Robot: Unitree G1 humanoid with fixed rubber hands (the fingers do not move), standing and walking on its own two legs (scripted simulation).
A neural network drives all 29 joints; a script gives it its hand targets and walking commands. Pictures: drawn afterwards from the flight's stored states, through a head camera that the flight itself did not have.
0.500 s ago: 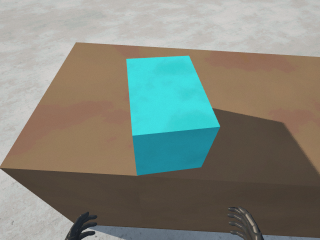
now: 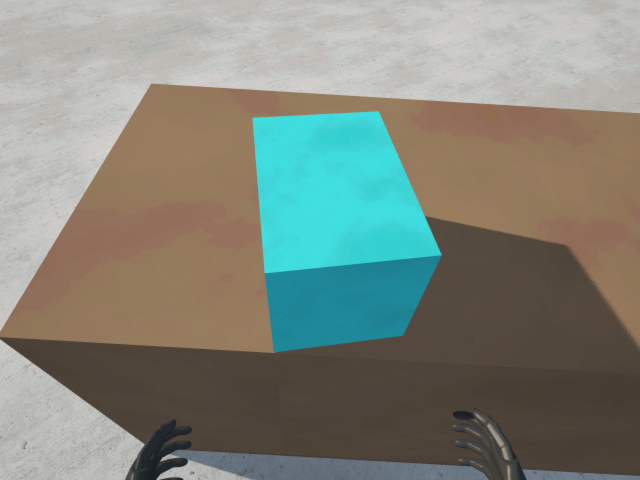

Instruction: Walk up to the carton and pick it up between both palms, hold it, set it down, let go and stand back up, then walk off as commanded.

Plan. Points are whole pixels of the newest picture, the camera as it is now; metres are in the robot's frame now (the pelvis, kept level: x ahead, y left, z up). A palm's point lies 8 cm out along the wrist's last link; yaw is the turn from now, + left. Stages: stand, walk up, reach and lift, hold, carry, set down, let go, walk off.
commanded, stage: stand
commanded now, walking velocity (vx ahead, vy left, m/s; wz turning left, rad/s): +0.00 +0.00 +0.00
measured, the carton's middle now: (328, 227) +0.45 +0.01 +0.04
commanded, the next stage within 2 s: none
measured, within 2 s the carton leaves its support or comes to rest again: neither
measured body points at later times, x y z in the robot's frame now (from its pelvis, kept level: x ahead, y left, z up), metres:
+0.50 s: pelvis +0.01 +0.01 +0.00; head +0.00 +0.03 +0.45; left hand +0.10 +0.28 -0.13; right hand +0.15 -0.24 -0.09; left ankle -0.02 +0.14 -0.75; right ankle +0.00 -0.10 -0.75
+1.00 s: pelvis +0.01 +0.01 +0.00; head -0.01 +0.03 +0.45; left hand +0.08 +0.28 -0.14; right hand +0.15 -0.24 -0.09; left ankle -0.02 +0.14 -0.75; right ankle +0.00 -0.10 -0.75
